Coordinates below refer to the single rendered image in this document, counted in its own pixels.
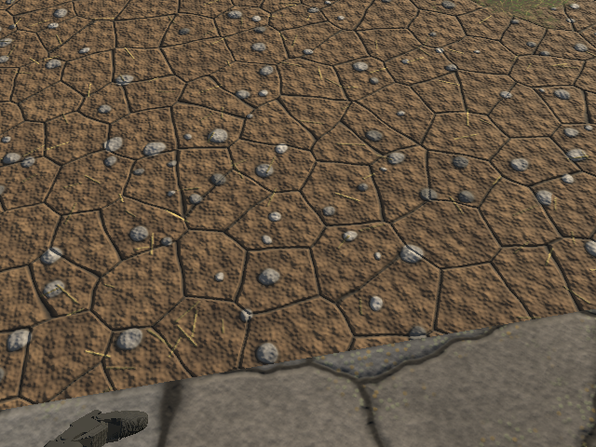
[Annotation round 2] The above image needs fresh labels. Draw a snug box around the robot left hand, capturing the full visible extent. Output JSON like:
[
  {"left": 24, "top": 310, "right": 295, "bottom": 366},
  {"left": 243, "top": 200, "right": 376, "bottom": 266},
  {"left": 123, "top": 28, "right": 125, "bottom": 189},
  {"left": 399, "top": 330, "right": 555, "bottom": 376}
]
[{"left": 44, "top": 410, "right": 148, "bottom": 447}]

